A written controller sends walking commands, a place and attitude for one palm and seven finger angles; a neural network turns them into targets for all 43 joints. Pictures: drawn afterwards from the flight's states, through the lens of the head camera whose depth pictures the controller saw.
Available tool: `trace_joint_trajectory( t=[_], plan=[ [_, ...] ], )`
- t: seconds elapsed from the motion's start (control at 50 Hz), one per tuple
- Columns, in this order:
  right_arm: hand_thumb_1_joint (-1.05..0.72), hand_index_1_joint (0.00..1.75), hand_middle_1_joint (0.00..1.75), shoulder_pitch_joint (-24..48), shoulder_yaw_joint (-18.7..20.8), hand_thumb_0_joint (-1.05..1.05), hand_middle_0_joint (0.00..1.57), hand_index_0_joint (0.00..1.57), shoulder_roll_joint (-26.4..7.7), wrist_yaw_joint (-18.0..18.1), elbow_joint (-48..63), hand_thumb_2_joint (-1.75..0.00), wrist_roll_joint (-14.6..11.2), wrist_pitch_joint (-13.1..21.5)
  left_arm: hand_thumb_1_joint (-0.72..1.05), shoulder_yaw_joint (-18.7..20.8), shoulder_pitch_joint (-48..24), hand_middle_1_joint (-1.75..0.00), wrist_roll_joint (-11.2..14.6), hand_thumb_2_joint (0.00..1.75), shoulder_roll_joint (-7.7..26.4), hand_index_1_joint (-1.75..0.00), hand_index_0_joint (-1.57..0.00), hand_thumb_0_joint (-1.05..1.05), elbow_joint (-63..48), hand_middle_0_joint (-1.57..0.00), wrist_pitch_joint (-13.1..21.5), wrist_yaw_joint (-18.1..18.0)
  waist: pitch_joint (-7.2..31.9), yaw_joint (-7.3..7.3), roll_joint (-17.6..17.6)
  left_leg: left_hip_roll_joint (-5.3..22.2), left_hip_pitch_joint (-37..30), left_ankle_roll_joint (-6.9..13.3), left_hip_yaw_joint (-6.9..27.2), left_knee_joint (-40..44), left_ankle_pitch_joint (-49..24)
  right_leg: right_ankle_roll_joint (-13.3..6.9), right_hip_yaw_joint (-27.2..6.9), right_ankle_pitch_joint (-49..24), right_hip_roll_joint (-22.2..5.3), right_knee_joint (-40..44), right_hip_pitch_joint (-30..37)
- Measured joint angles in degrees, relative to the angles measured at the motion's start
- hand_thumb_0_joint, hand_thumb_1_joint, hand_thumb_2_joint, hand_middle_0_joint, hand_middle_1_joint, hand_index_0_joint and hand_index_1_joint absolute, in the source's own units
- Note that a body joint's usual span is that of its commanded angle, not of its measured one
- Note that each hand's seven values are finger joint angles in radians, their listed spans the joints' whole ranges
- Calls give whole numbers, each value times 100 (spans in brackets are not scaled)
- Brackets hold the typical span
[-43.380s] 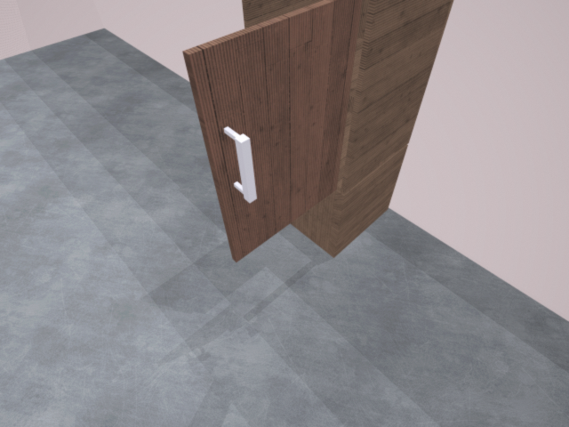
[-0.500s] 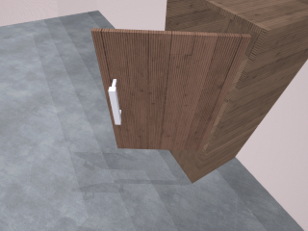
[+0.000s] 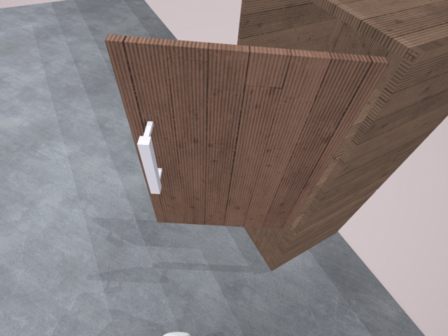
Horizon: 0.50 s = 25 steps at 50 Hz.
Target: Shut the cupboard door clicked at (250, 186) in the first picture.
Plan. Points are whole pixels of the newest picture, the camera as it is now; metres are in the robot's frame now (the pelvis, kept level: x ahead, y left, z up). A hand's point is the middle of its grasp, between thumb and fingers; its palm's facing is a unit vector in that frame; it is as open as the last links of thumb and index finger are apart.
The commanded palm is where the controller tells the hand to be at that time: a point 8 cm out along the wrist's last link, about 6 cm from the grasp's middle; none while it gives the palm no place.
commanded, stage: come to a stop and stand still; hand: left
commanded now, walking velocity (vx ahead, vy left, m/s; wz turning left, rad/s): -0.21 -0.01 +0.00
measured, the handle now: (152, 160) +0.43 +0.20 +0.02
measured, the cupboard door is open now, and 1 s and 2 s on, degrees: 59 59 59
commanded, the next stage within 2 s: look again from close up in 0.76 s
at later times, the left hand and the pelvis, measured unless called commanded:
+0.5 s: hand out of the picture +0.04 +0.14 -0.16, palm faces +0.00 -0.97 -0.24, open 7.3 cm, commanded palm none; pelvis -0.02 -0.04 +0.00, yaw +0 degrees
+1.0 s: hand out of the picture -0.05 +0.14 -0.17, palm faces +0.02 -0.98 -0.21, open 7.3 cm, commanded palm none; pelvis -0.05 -0.04 +0.01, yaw +1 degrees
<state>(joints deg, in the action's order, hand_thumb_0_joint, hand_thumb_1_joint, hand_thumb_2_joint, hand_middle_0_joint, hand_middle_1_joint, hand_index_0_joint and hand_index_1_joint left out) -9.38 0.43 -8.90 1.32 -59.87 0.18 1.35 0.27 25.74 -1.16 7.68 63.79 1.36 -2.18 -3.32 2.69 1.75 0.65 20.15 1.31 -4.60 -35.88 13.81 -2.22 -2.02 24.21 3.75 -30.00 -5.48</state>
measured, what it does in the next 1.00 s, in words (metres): steps on the spot: right foot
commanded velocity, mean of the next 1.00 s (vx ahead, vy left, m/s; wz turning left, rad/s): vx -0.03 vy -0.01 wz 0.00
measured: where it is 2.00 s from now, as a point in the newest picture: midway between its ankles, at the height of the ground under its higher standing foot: outside the picture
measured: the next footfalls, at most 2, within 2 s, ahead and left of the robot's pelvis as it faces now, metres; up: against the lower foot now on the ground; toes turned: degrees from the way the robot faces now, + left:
right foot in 0.40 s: +0.00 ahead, -0.16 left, +0.00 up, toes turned -2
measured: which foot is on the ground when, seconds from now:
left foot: down 0.00-1.00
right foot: down 0.00-0.02, up 0.04-0.38, down 0.40-1.00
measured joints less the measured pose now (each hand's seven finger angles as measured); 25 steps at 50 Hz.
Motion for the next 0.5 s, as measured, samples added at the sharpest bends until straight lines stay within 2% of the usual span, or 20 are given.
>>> trace_joint_trajectory(
  t=[0.06,0.1,0.16,0.24,0.3,0.36,0.4,0.42,0.5],
  plan=[
    [-91,30,30,147,-42,0,20,20,142,60,126,-90,-41,103,91,-8,-72,-30,89,90,24,-30,-20,0,111,-20,-150,-22,-31,-15,162,-52,-284,251,-176,117,279,168,15,455,-112,-1335,-505],
    [-91,30,30,186,-79,0,20,20,197,101,192,-90,-44,105,91,23,-253,-30,67,90,47,-30,-20,0,53,-20,-241,-59,-37,-23,150,-45,-478,288,-226,364,312,255,71,680,-195,-2002,-882],
    [-92,30,30,233,-34,-1,20,20,228,147,265,-90,-39,56,91,89,-668,-30,33,90,108,-30,-20,0,-199,-20,-305,-69,-102,-58,44,-28,-598,253,-162,711,82,333,186,497,-393,-2277,-1330],
    [-94,30,30,311,52,-2,21,20,137,109,351,-90,29,-63,91,199,-1173,-30,7,90,230,-30,-20,0,-596,-20,-338,-41,-165,-85,-31,12,-541,215,-83,877,-113,384,193,125,-557,-2314,-1725],
    [-94,30,30,268,107,-2,21,20,71,50,382,-90,90,-145,91,254,-1436,-30,-2,90,300,-30,-20,0,-803,-20,-357,-17,-153,-128,-82,53,-433,151,-11,852,-174,375,248,5,-592,-2123,-1734],
    [-93,30,30,161,160,-1,21,20,3,1,393,-90,127,-209,91,263,-1552,-30,-8,90,312,-30,-19,0,-941,-20,-320,13,-102,-175,-164,99,-285,61,39,712,-168,347,358,-195,-588,-1411,-1428],
    [-92,30,30,39,184,-1,21,20,-16,-32,392,-90,115,-244,91,244,-1511,-30,-19,90,336,-30,-19,0,-1011,-20,-246,33,-14,-185,-135,82,-126,-25,20,480,-82,339,378,-649,-606,-553,-1048],
    [-92,30,30,-18,193,-1,21,20,-17,-48,384,-90,92,-266,91,234,-1462,-30,-36,90,352,-30,-19,0,-1020,-20,-196,30,51,-176,-89,68,-15,-69,-26,312,0,309,323,-491,-622,-302,-953],
    [-92,30,30,-214,258,0,20,20,-121,-69,305,-90,75,-404,91,98,-1330,-30,-66,90,184,-30,-20,0,-907,-20,-189,76,116,-298,-308,24,252,-131,267,-561,1041,185,415,-506,-495,-314,-975]
  ],
)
